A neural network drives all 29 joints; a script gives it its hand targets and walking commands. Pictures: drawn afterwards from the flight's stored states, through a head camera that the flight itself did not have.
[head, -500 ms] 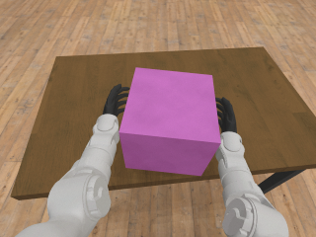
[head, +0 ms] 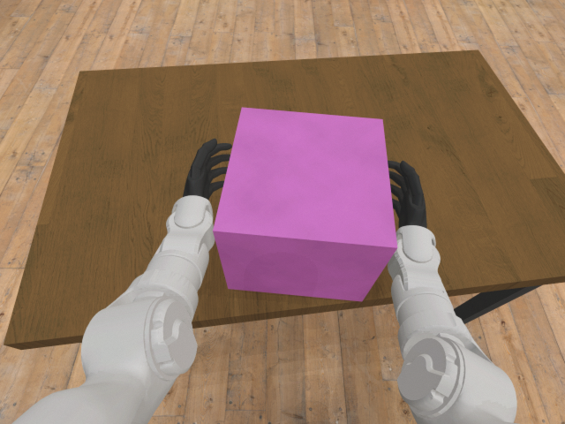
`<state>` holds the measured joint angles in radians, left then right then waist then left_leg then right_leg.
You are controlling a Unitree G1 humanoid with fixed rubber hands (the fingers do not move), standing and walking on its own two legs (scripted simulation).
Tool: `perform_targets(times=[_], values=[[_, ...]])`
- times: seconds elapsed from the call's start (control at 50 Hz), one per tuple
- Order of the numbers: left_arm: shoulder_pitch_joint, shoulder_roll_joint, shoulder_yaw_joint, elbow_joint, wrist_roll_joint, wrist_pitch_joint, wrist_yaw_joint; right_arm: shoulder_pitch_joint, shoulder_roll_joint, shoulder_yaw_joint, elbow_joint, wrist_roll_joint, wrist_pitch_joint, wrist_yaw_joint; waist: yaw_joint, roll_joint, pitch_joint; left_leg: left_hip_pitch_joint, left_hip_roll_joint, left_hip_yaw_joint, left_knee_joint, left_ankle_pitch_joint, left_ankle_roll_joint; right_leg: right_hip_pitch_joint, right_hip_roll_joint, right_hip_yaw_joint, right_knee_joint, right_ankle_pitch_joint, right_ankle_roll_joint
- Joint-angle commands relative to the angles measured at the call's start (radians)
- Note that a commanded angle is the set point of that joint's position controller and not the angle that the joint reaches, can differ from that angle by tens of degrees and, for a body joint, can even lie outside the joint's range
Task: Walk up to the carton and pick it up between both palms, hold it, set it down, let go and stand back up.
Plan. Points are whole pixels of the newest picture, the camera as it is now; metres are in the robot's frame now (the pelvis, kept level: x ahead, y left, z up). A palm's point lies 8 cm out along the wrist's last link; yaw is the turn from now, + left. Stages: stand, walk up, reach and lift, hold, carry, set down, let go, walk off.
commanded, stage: set down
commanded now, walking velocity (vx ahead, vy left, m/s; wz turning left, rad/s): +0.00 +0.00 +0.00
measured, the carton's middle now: (303, 206) +0.45 +0.00 -0.01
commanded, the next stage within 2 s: none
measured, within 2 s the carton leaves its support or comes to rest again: neither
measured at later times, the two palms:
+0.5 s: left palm (199, 196) +0.44 +0.15 +0.02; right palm (408, 220) +0.42 -0.15 +0.02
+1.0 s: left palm (198, 195) +0.44 +0.15 +0.02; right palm (407, 221) +0.42 -0.15 +0.02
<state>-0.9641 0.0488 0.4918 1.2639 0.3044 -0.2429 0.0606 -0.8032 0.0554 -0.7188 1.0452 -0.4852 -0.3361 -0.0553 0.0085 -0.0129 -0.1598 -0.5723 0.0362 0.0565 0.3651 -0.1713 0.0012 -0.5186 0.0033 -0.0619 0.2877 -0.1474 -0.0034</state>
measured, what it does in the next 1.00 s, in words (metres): stands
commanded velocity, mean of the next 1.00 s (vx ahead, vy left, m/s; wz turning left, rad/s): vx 0.00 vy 0.00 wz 0.00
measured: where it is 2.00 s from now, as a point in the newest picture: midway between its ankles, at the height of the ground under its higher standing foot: outside the picture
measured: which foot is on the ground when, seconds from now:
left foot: down 0.00-1.00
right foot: down 0.00-1.00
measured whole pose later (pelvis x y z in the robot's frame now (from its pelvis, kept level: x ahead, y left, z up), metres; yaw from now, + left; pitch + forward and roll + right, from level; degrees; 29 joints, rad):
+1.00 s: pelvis -0.01 +0.00 +0.00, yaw +1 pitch +22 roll -1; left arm -0.99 0.04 0.58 1.25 0.39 -0.30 0.03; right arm -0.82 0.08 -0.78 1.01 -0.53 -0.37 -0.03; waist -0.01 -0.03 -0.12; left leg -0.58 0.03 0.06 0.34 -0.14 0.01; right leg -0.53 -0.01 -0.09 0.29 -0.14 0.00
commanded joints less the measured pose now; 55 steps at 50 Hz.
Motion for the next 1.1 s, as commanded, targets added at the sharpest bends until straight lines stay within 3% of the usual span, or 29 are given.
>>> perform_targets(times=[0.0, 0.14, 0.3, 0.58, 1.08], values=[[-0.571, -0.466, -0.177, 0.001, 0.048, -0.076, -0.120, -0.629, 0.524, 0.327, 0.049, -0.078, -0.080, 0.147, 0.006, 0.019, -0.739, 0.297, 0.007, 0.048, 0.048, 0.564, -0.021, 0.471, -0.033, -0.032, 0.153, 0.680, 0.040], [-0.567, -0.441, -0.165, 0.070, 0.044, -0.102, -0.134, -0.616, 0.524, 0.327, 0.092, -0.078, -0.081, 0.137, 0.005, -0.009, -0.683, 0.213, 0.000, 0.055, 0.017, 0.466, -0.006, 0.506, -0.035, -0.018, 0.164, 0.685, 0.045], [-0.579, -0.435, -0.148, 0.083, 0.060, -0.113, -0.133, -0.616, 0.517, 0.293, 0.099, -0.082, -0.078, 0.138, 0.001, 0.011, -0.668, 0.242, 0.002, 0.058, 0.024, 0.453, -0.015, 0.451, -0.025, -0.028, 0.143, 0.600, 0.032], [-0.561, -0.437, -0.117, 0.042, 0.107, -0.093, -0.118, -0.602, 0.490, 0.232, 0.074, -0.105, -0.069, 0.149, -0.008, 0.042, -0.645, 0.314, 0.005, 0.053, 0.029, 0.466, -0.023, 0.363, -0.013, -0.049, 0.096, 0.460, 0.014], [-0.496, -0.416, -0.063, -0.045, 0.162, -0.053, -0.123, -0.536, 0.496, 0.189, -0.005, -0.131, -0.040, 0.153, -0.018, 0.035, -0.583, 0.315, -0.004, 0.045, 0.005, 0.456, -0.006, 0.361, -0.017, -0.059, 0.075, 0.419, 0.028]])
